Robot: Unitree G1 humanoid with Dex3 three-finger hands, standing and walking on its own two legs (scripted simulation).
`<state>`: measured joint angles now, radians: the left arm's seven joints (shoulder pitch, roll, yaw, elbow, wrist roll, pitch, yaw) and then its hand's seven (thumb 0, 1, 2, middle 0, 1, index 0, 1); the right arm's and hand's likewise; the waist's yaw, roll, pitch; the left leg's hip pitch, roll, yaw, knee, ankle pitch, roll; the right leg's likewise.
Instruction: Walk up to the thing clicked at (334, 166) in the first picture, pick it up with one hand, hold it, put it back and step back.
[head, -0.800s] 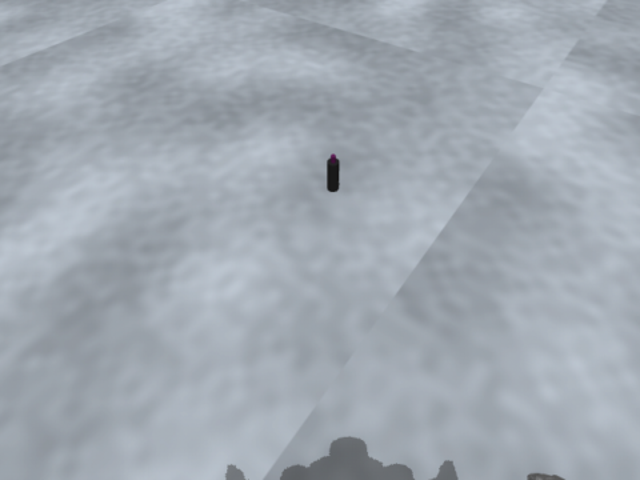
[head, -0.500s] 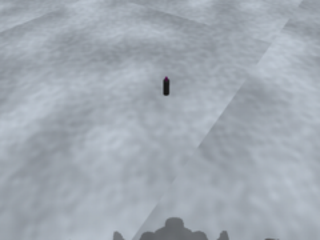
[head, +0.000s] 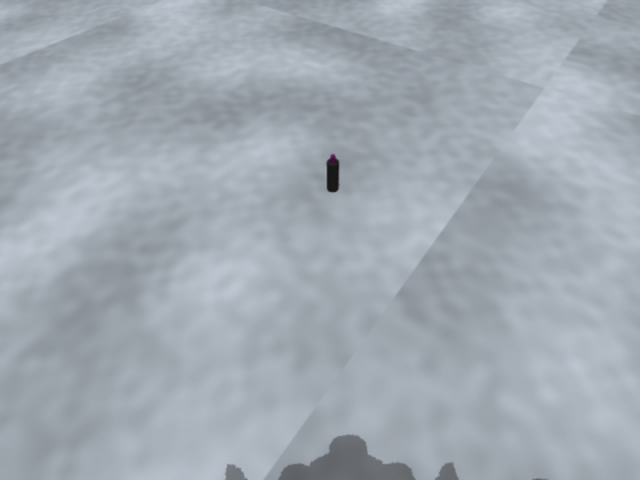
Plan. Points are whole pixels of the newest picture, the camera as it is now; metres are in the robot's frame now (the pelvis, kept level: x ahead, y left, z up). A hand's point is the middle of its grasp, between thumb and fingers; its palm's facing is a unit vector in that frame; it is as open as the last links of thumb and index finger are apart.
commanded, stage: stand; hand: left
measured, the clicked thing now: (332, 172) +1.39 -0.03 -0.68
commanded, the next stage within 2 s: walk up in 0.32 s
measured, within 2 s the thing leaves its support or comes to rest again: neither
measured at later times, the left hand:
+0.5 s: hand out of the picture +0.10 +0.26 -0.15, palm faces -0.10 -0.93 -0.37, open 7.4 cm
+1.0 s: hand (227, 401) +0.24 +0.17 -0.16, palm faces -0.11 -0.93 -0.34, open 7.4 cm
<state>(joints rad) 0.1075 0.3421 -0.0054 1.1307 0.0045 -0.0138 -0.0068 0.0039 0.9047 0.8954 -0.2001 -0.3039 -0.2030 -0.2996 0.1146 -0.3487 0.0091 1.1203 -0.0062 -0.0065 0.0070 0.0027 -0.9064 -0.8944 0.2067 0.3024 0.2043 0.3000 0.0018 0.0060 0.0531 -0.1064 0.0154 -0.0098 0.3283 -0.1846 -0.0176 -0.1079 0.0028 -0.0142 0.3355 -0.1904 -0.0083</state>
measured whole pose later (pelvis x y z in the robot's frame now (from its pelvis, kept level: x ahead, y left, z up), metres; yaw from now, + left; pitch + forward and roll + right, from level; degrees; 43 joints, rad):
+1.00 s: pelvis +0.21 -0.10 -0.01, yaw -8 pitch -2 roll -2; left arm 0.37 0.40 0.05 0.93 0.01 -0.08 -0.07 0.01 0.90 0.90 -0.20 -0.30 -0.21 -0.30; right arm 0.22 -0.42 -0.07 0.92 -0.03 -0.02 0.10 0.00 -0.91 -0.89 0.21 0.30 0.20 0.30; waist 0.05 0.04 0.05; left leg -0.50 0.12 0.01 0.70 -0.20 -0.01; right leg -0.03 0.04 -0.04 0.41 -0.34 -0.03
